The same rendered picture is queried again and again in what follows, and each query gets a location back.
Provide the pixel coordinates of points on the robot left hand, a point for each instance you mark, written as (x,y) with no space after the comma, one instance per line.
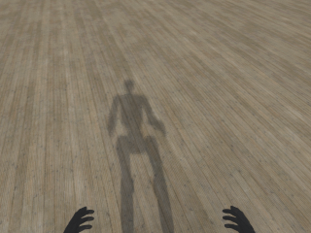
(75,222)

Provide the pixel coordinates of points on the robot right hand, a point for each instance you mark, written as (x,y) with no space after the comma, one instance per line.
(243,225)

